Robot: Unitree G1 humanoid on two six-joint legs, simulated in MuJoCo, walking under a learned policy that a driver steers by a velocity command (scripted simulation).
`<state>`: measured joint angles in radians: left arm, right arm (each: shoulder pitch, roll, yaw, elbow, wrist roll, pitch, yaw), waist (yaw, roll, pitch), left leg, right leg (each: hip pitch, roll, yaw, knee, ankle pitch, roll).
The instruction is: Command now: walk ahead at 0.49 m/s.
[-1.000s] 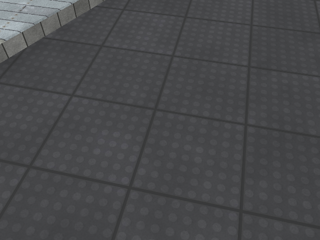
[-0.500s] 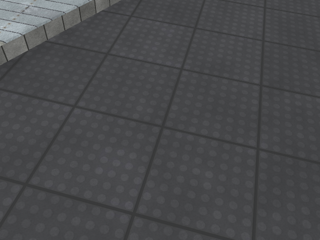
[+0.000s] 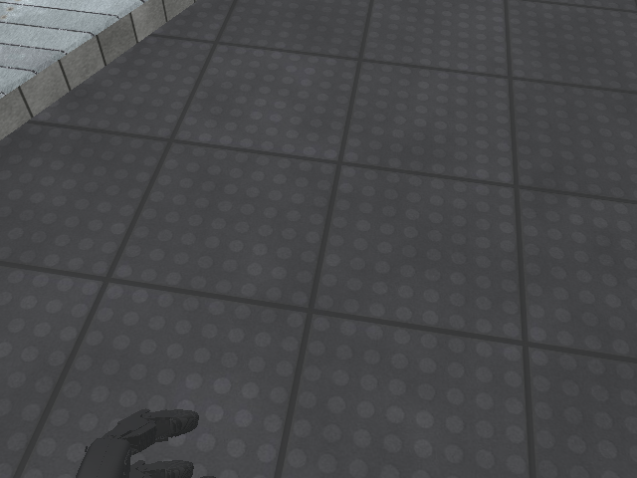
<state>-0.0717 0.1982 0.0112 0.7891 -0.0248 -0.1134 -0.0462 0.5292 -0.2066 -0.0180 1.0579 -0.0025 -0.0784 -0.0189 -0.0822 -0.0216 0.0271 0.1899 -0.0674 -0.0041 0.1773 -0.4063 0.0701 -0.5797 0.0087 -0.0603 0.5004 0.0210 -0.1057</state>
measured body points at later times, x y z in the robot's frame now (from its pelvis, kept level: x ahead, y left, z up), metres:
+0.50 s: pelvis +0.28 +0.03 +0.02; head +0.31 +0.04 +0.46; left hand +0.24 +0.29 -0.13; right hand +0.49 -0.20 -0.08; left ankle +0.44 +0.16 -0.70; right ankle +0.17 -0.09 -0.72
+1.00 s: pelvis +0.53 +0.06 +0.02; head +0.55 +0.07 +0.47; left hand +0.72 +0.28 -0.10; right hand +0.50 -0.20 -0.12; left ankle +0.44 +0.15 -0.72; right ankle +0.70 -0.12 -0.67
